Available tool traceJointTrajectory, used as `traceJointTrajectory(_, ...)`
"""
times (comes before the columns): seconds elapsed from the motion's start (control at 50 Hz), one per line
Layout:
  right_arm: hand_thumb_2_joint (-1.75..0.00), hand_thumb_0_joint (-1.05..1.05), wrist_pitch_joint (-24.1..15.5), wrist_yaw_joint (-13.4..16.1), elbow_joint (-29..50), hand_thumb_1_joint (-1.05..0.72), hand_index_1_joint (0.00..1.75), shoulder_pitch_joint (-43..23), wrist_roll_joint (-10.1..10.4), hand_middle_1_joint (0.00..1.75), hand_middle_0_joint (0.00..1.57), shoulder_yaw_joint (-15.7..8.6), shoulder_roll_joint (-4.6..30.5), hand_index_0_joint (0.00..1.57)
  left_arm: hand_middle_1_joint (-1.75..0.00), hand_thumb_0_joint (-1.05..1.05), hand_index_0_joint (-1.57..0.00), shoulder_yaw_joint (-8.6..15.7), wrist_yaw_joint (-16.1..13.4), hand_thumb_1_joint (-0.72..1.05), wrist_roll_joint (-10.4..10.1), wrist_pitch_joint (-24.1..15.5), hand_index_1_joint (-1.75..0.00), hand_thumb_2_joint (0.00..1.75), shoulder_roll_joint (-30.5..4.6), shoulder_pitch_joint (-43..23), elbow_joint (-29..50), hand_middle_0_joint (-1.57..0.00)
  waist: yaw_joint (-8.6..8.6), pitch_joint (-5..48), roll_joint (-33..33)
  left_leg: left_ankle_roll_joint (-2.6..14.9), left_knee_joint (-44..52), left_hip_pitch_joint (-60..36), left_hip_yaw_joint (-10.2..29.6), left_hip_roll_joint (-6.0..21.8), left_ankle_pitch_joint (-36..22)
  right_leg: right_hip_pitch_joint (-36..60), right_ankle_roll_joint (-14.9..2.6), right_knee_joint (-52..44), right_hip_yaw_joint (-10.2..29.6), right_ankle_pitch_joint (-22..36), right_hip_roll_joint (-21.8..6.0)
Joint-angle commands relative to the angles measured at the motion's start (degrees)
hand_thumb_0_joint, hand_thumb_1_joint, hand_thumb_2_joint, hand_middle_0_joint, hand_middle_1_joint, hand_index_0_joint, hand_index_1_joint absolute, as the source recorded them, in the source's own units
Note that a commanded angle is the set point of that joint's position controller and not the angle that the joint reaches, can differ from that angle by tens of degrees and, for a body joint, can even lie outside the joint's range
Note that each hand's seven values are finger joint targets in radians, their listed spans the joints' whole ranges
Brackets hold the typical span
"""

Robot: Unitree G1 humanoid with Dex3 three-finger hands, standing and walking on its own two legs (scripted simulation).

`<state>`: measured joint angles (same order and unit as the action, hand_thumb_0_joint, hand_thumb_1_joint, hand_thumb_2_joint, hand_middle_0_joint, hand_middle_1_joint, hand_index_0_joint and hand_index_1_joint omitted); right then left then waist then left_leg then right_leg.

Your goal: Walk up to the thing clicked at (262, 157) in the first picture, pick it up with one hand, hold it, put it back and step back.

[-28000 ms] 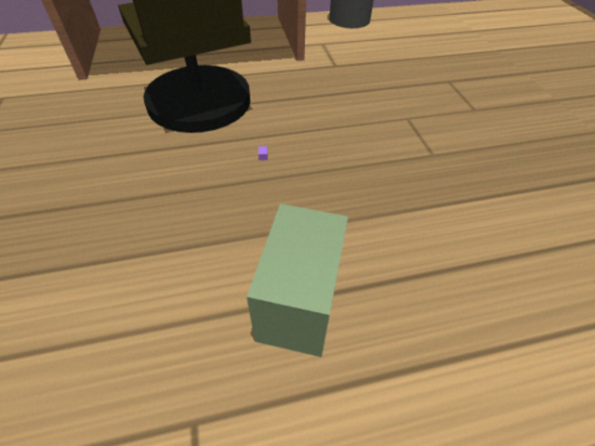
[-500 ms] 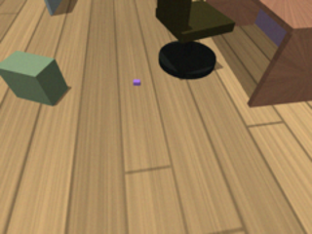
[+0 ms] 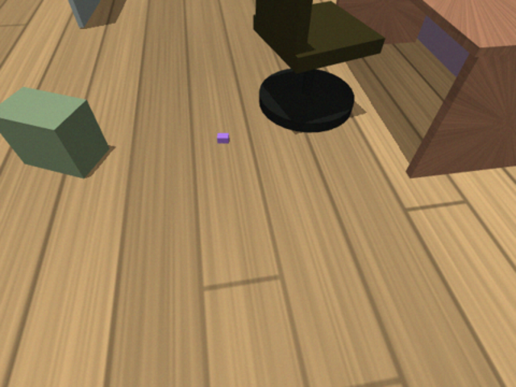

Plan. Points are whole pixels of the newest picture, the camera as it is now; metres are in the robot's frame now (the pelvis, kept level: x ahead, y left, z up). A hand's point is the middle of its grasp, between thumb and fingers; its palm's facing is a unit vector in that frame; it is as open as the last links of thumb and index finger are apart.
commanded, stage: stand
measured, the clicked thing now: (223, 138) +1.47 +0.22 -0.76
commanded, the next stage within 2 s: none
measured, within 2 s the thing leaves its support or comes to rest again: neither
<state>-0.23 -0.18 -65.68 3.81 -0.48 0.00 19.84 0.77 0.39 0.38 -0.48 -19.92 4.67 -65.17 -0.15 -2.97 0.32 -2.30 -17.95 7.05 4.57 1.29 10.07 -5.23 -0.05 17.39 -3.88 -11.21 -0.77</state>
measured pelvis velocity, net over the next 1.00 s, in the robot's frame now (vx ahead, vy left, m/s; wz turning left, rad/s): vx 0.00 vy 0.00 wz -0.01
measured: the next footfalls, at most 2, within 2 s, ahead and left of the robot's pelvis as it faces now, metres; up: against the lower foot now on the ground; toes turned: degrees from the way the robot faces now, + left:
none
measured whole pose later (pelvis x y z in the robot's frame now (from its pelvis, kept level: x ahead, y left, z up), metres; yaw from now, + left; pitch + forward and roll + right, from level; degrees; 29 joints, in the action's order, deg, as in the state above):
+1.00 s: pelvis +0.00 +0.00 +0.00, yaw -1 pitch -1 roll +0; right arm -0.4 -0.3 -65.4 5.9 -0.5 0.7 20.2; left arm -0.1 0.6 0.5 -0.5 -20.3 6.2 -64.8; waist -0.1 -2.8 0.6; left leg -2.4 -17.3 6.5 3.9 1.5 9.9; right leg -5.4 -0.2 17.8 -3.2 -11.3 -0.7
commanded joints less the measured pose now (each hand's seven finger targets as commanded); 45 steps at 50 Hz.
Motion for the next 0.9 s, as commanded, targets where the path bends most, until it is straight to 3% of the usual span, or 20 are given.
traceJointTrajectory(0.0, -0.9, 0.0, -1.2, 0.9, 3.1, -0.9, 0.3, -1.9, 0.2, 0.3, 0.2, -2.0, 11.9, 0.2, -0.3, 0.0, -0.2, 2.3, -0.8, 0.9, -0.2, -1.2, -0.3, 0.9, -12.4, -2.5, 3.2, -0.2, -0.02, 6.2, 0.5, 2.43, 1.4, -0.7, 2.5, 5.2, -12.8, 2.3, -0.72, -2.4, 5.4, 9.5, -7.5)
traceJointTrajectory(0.14, -0.9, 0.0, -1.2, 0.8, 3.2, -0.9, 0.3, -1.7, 0.1, 0.3, 0.2, -2.0, 12.0, 0.2, -0.3, 0.0, -0.2, 2.1, -0.8, 0.9, -0.2, -1.3, -0.3, 0.9, -12.5, -2.0, 3.2, -0.2, -0.21, 5.5, -0.4, 2.5, 1.7, 0.3, 2.7, 5.2, -11.3, 2.5, -0.74, -2.7, 5.4, 7.9, -7.5)
traceJointTrajectory(0.4, -0.9, 0.0, -1.5, 1.0, 3.4, -0.9, 0.3, -1.2, 0.2, 0.3, 0.2, -1.8, 12.2, 0.2, -0.3, 0.0, -0.2, 2.0, -0.8, 0.9, 0.0, -1.3, -0.3, 0.9, -12.8, -1.0, 3.4, -0.2, -0.37, 6.4, -0.5, 2.71, 1.3, -2.2, 2.6, 5.7, -15.7, 2.3, -0.8, -1.6, 5.4, 12.2, -7.5)
traceJointTrajectory(0.54, -0.9, 0.0, -1.3, 0.9, 3.3, -0.9, 0.3, -0.4, 0.1, 0.3, 0.2, -1.7, 12.5, 0.2, -0.3, 0.0, -0.2, 1.8, -0.7, 0.9, -0.1, -1.1, -0.3, 0.9, -12.6, -1.1, 3.4, -0.2, -0.22, 5.1, 0.2, 2.52, 2.6, 0.1, 2.4, 5.3, -10.4, 1.9, -0.88, -2.4, 5.6, 6.0, -7.3)
traceJointTrajectory(0.64, -0.9, 0.0, -1.5, 0.8, 3.2, -0.9, 0.3, 0.0, 0.1, 0.3, 0.2, -1.6, 12.2, 0.2, -0.3, 0.0, -0.2, 1.7, -0.6, 0.9, -0.2, -1.3, -0.3, 0.9, -13.0, -1.2, 3.5, -0.2, -0.08, 5.4, -0.2, 2.38, 2.2, -0.8, 2.6, 5.5, -12.8, 2.2, -1.01, -2.0, 5.9, 8.9, -7.5)
traceJointTrajectory(0.8, -0.9, 0.0, -1.4, 0.9, 3.3, -0.9, 0.3, -0.1, 0.1, 0.3, 0.2, -1.6, 12.5, 0.2, -0.3, 0.0, -0.2, 1.7, -0.6, 0.9, -0.1, -1.1, -0.3, 0.9, -12.9, -0.8, 3.3, -0.2, -0.21, 5.0, 0.2, 2.55, 2.5, -0.9, 2.3, 5.5, -10.2, 1.0, -0.93, -2.2, 6.1, 6.6, -7.3)
traceJointTrajectory(0.88, -0.9, 0.0, -1.4, 0.8, 3.3, -0.9, 0.3, 0.0, 0.1, 0.3, 0.2, -1.6, 12.4, 0.2, -0.3, 0.0, -0.2, 1.6, -0.7, 0.9, -0.2, -1.3, -0.3, 0.9, -13.0, -0.8, 3.3, -0.2, -0.22, 5.3, -0.5, 2.6, 2.1, -0.8, 2.3, 5.5, -10.7, 1.6, -0.9, -2.4, 6.3, 8.2, -7.6)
